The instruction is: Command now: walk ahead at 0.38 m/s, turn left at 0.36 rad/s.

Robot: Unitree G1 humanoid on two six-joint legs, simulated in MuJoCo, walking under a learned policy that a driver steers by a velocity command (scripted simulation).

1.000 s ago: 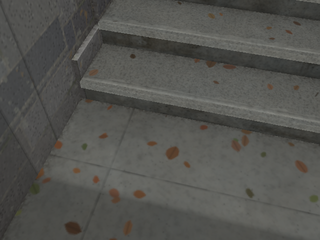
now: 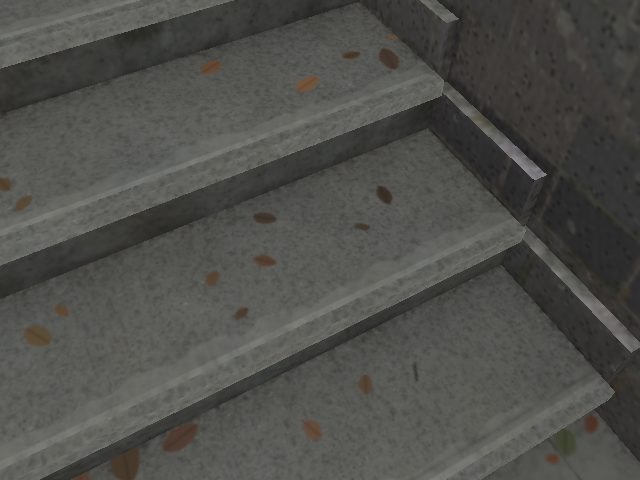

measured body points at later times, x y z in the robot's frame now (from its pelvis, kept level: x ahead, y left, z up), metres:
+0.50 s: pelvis +0.28 +0.05 +0.06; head +0.34 +0.08 +0.51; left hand +0.43 +0.30 -0.02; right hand +0.38 -0.21 -0.07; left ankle +0.10 +0.11 -0.49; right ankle +0.40 +0.00 -0.59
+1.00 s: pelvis +0.36 +0.14 +0.13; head +0.36 +0.14 +0.58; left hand +0.26 +0.44 +0.05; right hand +0.65 +0.08 +0.04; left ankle +0.28 +0.20 -0.59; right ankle +0.40 -0.01 -0.53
